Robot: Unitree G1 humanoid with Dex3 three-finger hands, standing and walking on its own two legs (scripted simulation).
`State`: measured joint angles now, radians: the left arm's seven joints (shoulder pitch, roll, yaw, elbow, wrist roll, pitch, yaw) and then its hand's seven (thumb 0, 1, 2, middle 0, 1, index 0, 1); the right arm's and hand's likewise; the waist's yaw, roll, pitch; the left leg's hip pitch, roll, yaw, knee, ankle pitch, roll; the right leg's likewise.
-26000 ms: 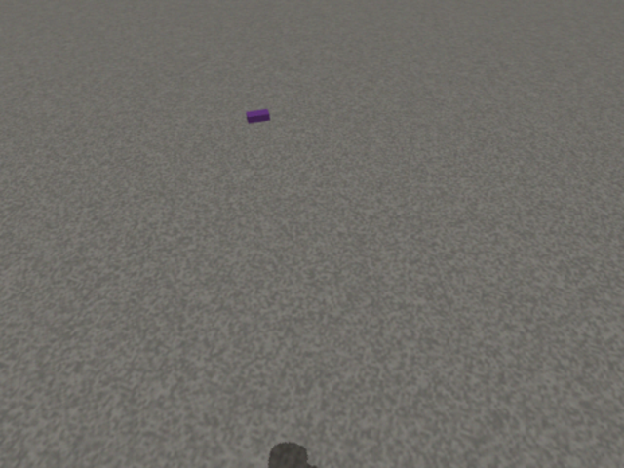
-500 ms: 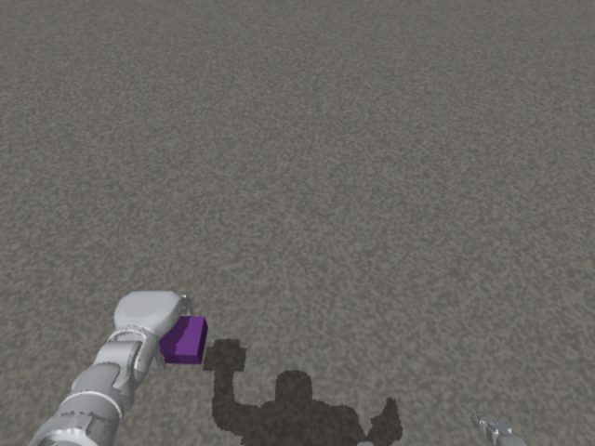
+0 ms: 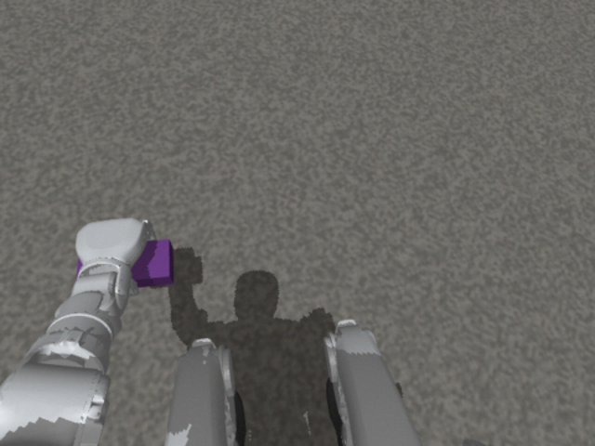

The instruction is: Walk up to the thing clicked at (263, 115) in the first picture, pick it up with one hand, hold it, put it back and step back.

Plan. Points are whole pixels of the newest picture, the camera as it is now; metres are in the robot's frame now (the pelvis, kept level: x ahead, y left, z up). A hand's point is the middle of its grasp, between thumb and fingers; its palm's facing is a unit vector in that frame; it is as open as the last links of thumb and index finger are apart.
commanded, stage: crouch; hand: left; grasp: from above
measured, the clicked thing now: (128, 265) +0.42 +0.23 -0.17
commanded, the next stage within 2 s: lower in 1.12 s
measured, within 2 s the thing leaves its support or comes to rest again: neither
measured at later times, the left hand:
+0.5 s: hand (151, 274) +0.44 +0.22 -0.29, palm faces -0.45 -0.02 -0.89, open 8.9 cm
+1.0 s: hand (159, 277) +0.45 +0.23 -0.36, palm faces -0.46 -0.02 -0.89, open 8.9 cm
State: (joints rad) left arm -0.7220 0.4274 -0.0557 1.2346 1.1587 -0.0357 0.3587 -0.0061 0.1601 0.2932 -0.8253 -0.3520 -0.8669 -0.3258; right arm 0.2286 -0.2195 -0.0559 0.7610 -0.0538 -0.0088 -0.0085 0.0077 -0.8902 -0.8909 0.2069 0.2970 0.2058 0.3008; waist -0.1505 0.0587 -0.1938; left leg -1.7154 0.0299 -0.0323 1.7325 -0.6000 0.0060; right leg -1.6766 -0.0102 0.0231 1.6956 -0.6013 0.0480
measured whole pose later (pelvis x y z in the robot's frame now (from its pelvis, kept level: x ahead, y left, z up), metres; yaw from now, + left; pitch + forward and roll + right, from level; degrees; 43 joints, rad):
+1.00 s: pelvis -0.02 -0.01 -0.19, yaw -3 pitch +34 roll -6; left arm -0.95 0.65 0.07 1.47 1.26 -0.17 0.42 -0.01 0.17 0.29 -0.82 -0.36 -0.86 -0.33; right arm 0.15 -0.25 0.02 0.77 -0.15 -0.06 0.12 0.00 -0.90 -0.89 0.21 0.30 0.21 0.30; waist -0.23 0.00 -0.06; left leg -2.29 0.01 -0.13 2.35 -0.67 -0.03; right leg -2.23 0.02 -0.02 2.29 -0.67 0.05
